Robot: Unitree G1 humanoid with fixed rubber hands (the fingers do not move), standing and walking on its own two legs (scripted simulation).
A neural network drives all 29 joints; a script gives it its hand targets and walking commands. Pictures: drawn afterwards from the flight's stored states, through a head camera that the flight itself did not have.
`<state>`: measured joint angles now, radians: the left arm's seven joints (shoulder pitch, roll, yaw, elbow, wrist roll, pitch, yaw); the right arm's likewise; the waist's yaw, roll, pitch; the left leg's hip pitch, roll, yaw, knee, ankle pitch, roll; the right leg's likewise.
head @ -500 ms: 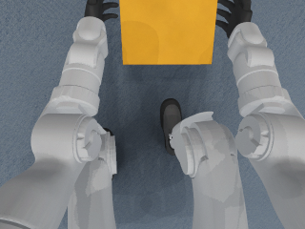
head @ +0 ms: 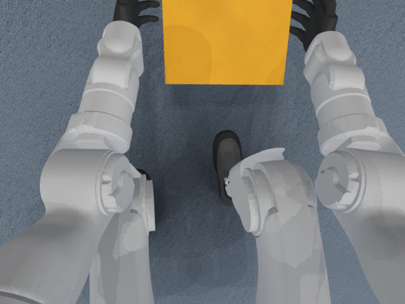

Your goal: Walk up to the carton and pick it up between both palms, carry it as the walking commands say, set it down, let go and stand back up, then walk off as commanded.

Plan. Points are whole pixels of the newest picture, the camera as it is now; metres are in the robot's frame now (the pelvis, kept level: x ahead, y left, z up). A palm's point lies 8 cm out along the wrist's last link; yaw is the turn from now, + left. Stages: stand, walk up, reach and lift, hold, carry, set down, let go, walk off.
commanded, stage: set down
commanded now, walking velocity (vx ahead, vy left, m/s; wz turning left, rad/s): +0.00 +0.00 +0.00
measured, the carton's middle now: (221, 26) +0.51 -0.10 -0.30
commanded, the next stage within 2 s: let go in 1.94 s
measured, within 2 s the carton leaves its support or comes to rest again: rests again in 0.16 s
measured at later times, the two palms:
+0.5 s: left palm (104, 29) +0.51 +0.10 -0.26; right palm (327, 40) +0.47 -0.27 -0.22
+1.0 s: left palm out of the picture +0.55 +0.08 -0.09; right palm (392, 14) +0.48 -0.26 -0.09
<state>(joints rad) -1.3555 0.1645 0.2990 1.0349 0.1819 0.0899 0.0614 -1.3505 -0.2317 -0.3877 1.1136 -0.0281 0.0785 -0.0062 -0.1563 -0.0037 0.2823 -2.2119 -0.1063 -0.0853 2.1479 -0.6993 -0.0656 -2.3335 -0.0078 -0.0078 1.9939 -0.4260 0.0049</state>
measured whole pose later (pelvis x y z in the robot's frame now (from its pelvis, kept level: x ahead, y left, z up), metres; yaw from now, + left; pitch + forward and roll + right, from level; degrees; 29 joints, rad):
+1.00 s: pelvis -0.03 +0.00 +0.03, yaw +1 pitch +27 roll -1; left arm -1.43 0.36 -0.01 0.83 -0.07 0.30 0.15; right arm -1.32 -0.32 -0.27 0.79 0.21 0.23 -0.16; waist -0.15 0.05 0.49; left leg -1.91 -0.10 -0.08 2.09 -0.65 -0.05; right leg -2.02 -0.02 -0.01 1.94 -0.40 0.01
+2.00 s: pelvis +0.03 +0.01 +0.25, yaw +1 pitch +41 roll -1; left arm -1.22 0.25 0.08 0.93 -0.03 0.25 0.10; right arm -1.09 -0.29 -0.30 0.87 0.03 0.19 0.01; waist -0.14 0.08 0.05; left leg -1.47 -0.08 -0.09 1.20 -0.44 -0.01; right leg -1.54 -0.02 0.00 1.08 -0.25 0.03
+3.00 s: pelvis +0.11 +0.02 +0.37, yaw +1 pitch -1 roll -2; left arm 0.22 0.14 0.09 0.47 0.01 0.09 -0.04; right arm 0.18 -0.21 -0.07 0.46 0.01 0.13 0.09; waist -0.05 0.06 0.06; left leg -0.19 -0.02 -0.09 0.58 -0.38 0.02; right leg -0.27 0.00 0.00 0.51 -0.22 0.04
